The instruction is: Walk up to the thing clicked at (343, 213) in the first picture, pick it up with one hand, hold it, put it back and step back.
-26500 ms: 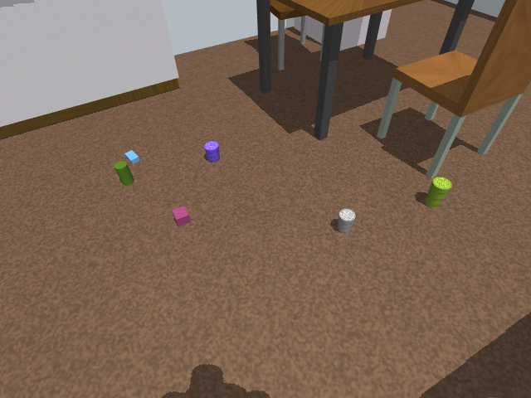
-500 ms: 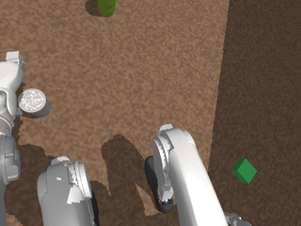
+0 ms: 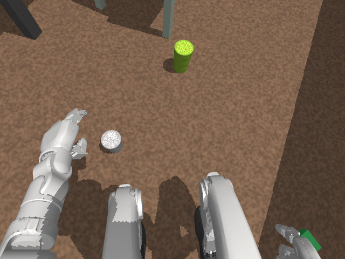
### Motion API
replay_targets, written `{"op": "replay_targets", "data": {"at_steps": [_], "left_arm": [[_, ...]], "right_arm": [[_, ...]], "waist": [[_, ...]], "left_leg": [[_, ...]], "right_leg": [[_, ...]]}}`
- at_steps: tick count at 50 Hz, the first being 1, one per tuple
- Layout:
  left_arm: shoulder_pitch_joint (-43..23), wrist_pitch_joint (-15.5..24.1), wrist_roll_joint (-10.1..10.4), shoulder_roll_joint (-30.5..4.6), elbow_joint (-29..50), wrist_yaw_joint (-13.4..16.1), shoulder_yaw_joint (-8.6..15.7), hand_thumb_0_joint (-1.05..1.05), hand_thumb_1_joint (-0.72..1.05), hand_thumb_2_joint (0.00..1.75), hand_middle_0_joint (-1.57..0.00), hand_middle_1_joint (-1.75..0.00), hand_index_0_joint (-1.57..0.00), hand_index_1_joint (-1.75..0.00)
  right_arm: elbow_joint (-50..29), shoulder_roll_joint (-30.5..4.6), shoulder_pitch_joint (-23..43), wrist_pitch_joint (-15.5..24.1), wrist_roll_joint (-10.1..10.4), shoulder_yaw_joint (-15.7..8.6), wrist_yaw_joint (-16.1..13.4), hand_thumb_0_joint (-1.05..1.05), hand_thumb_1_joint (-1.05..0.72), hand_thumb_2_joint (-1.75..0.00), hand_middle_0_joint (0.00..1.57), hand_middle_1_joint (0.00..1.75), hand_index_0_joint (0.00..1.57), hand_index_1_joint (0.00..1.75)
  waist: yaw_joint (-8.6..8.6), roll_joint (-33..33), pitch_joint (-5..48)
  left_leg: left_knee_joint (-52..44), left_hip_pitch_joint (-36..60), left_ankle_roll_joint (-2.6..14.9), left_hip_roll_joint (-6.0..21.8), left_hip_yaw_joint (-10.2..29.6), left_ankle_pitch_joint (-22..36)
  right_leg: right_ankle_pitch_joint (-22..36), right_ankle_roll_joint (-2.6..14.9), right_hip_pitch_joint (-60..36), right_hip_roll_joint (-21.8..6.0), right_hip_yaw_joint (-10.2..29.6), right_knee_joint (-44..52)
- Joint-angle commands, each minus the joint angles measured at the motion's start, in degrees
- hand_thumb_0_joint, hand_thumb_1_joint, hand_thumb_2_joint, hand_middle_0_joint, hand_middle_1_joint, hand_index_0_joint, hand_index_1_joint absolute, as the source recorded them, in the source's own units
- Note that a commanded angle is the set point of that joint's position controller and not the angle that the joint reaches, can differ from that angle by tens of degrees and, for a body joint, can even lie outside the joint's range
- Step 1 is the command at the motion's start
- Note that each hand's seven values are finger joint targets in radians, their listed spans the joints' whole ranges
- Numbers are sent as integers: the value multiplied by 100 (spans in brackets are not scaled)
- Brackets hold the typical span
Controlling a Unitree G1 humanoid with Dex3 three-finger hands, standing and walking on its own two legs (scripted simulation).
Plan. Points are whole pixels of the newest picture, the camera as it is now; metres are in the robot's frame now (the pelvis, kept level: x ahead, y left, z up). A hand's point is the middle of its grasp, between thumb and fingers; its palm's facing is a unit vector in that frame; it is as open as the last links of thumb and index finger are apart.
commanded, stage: home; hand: left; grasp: from above
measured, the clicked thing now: (113, 143) +0.50 +0.19 -0.42
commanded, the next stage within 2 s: none
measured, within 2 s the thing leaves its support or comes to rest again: neither
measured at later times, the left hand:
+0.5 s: hand (56, 200) +0.27 +0.18 +0.09, palm faces +0.01 -0.95 -0.31, open 7.4 cm
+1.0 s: hand out of the picture +0.22 +0.18 +0.20, palm faces +0.12 -0.97 -0.21, open 7.4 cm
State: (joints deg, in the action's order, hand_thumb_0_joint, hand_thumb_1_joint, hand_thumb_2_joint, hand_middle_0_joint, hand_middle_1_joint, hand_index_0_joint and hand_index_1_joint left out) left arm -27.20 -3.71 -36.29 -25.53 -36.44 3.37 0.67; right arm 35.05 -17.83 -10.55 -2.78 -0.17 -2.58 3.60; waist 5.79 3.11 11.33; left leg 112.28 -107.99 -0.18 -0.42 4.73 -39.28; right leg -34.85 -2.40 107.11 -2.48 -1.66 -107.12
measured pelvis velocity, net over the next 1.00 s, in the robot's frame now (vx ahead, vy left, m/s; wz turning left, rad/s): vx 0.08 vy -0.01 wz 0.06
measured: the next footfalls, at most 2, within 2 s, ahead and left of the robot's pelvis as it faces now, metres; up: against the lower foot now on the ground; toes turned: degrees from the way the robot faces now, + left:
none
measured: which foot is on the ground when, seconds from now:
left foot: down 0.00-1.00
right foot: down 0.00-1.00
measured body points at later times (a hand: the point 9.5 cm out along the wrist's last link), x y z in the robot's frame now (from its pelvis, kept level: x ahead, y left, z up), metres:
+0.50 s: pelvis +0.03 -0.01 +0.17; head +0.11 +0.01 +0.62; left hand +0.26 +0.23 +0.11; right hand +0.21 -0.24 +0.08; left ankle +0.07 +0.12 -0.44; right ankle +0.10 -0.14 -0.44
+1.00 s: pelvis +0.08 -0.01 +0.24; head +0.09 +0.00 +0.69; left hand +0.22 +0.24 +0.21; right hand +0.26 -0.24 +0.19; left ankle +0.07 +0.12 -0.44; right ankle +0.10 -0.14 -0.44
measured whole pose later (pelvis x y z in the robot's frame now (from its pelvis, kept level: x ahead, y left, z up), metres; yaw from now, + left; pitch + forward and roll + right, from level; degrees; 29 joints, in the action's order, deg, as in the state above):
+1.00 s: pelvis +0.08 -0.01 +0.24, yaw +3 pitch +10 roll -2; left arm 29.2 -25.9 3.3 -12.6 6.7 1.4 2.1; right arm 29.4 -12.7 -15.5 12.7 1.1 1.6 -10.5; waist 2.1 2.9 10.4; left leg 57.0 -38.4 -0.8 1.5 3.6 -28.7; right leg -25.2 -1.4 37.7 -1.5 -3.2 -52.9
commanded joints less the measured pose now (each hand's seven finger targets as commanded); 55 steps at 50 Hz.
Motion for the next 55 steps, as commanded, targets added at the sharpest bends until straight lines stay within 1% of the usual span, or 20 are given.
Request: {"op": "replay_targets", "data": {"at_steps": [1,2,3,5,6,8,10,11,12,13,14,17,21,23,28,31,33,39,46,55], "left_arm": [[-836,-154,562,-651,1466,239,135,0,90,90,-20,-30,-20,-30],[-693,-215,730,-401,1591,231,-28,0,90,90,-20,-30,-20,-30],[-582,-299,874,-451,1670,243,65,0,90,90,-20,-30,-20,-30],[-262,-427,1224,-303,1941,218,-78,0,90,90,-20,-30,-20,-30],[-130,-489,1412,-353,2144,243,-3,0,90,90,-20,-30,-20,-30],[425,-628,1784,-57,2085,237,-134,0,90,90,-20,-30,-20,-30],[751,-717,2103,-148,2444,278,28,0,90,90,-20,-30,-20,-30],[901,-764,2268,-78,2641,297,3,0,90,90,-20,-30,-20,-30],[1052,-824,2423,-119,2717,324,74,0,90,90,-20,-30,-20,-30],[1237,-865,2535,1,2857,341,23,0,90,90,-20,-30,-20,-30],[1331,-898,2706,-79,2934,379,180,0,90,90,-20,-30,-20,-30],[1888,-1001,2999,64,3220,406,231,0,90,90,-20,-30,-20,-30],[2808,-1279,3316,270,3424,401,385,0,90,90,-20,-30,-20,-30],[2990,-1402,3511,410,3774,370,427,0,90,90,-20,-30,-20,-30],[4043,-1739,3872,648,4364,283,469,0,90,90,-20,-30,-20,-30],[4590,-1870,3995,783,4717,205,414,0,90,90,-20,-30,-20,-30],[4900,-1925,4025,743,4983,162,498,0,90,90,-20,-30,-20,-30],[5485,-1957,4005,779,5356,-18,426,0,90,90,-20,-30,-20,-30],[5405,-1941,3935,742,5329,-181,410,0,90,90,-20,-30,-20,-30],[5365,-1917,3881,665,5399,-194,460,0,90,90,-20,-30,-20,-30]], "right_arm": [[-447,-759,-498,244,73,-337,-208,0,-90,-90,20,30,20,30],[-474,-731,-407,299,83,-321,-238,0,-90,-90,20,30,20,30],[-466,-752,-330,357,94,-317,-280,0,-90,-90,20,30,20,30],[-545,-698,-146,474,128,-276,-368,0,-90,-90,20,30,20,30],[-601,-682,-46,535,142,-249,-412,0,-90,-90,20,30,20,30],[-648,-598,137,643,178,-172,-506,0,-90,-90,20,30,20,30],[-736,-568,223,742,207,-118,-604,0,-90,-90,20,30,20,30],[-774,-504,234,784,207,-96,-648,0,-90,-90,20,30,20,30],[-833,-485,300,826,228,-47,-688,0,-90,-90,20,30,20,30],[-862,-420,330,870,227,-21,-730,0,-90,-90,20,30,20,30],[-878,-382,325,911,226,15,-764,0,-90,-90,20,30,20,30],[-931,-267,269,1011,229,78,-872,0,-90,-90,20,30,20,30],[-1042,-177,144,1094,242,179,-1021,0,-90,-90,20,30,20,30],[-1115,-133,105,1146,248,226,-1113,0,-90,-90,20,30,20,30],[-1259,-111,-137,1296,248,269,-1293,0,-90,-90,20,30,20,30],[-1325,-89,-242,1393,230,266,-1370,0,-90,-90,20,30,20,30],[-1396,-97,-292,1459,216,239,-1424,0,-90,-90,20,30,20,30],[-1434,-98,-352,1657,153,189,-1485,0,-90,-90,20,30,20,30],[-1398,-168,-284,1854,87,140,-1478,0,-90,-90,20,30,20,30],[-1390,-176,-176,1963,66,154,-1443,0,-90,-90,20,30,20,30]], "waist": [[78,698,3080],[118,775,2966],[64,710,2930],[58,687,2745],[32,595,2769],[90,339,2339],[30,321,2268],[70,263,2262],[23,196,2184],[77,165,2020],[38,164,1947],[10,169,1778],[-134,90,1570],[-179,164,1483],[-242,67,1132],[-252,34,806],[-292,51,709],[-284,-133,428],[-253,-113,70],[-352,51,105]], "left_leg": [[-2332,3190,69,52,47,837],[-2529,3358,54,71,81,732],[-2668,3526,50,76,110,647],[-2972,3712,50,74,105,395],[-3112,3814,73,50,129,239],[-3343,3873,85,40,89,109],[-3565,4142,104,28,53,165],[-3640,4235,124,13,-19,260],[-3772,4372,133,14,-24,253],[-3859,4382,147,4,-85,286],[-3985,4489,158,-5,-99,305],[-4343,4860,163,-5,-125,557],[-4873,5449,139,19,-56,847],[-5131,5724,125,22,-55,957],[-5693,6425,89,29,-88,1578],[-6014,6748,65,32,-119,1903],[-6147,6949,63,38,-128,2123],[-6353,7252,100,22,-193,2549],[-6496,7326,78,37,-204,2425],[-6530,7360,76,-2,-220,2281]], "right_leg": [[743,446,-2337,171,-225,1666],[707,435,-2377,169,-229,1774],[667,426,-2482,166,-233,1899],[500,412,-2778,194,-228,2211],[419,393,-2999,186,-201,2392],[277,377,-3221,204,-158,2713],[289,366,-3573,207,-96,3008],[346,356,-3822,211,-59,3210],[327,348,-4019,204,-26,3363],[329,341,-4204,221,11,3553],[342,334,-4397,207,56,3707],[544,327,-4925,208,95,4122],[802,319,-5577,209,78,4587],[906,314,-5874,222,55,4832],[1418,291,-6603,281,-49,5425],[1680,275,-6897,305,-113,5725],[1840,275,-7031,331,-152,5870],[2147,264,-7324,371,-258,6153],[1957,259,-7276,363,-327,6205],[1887,241,-7357,337,-280,6247]]}}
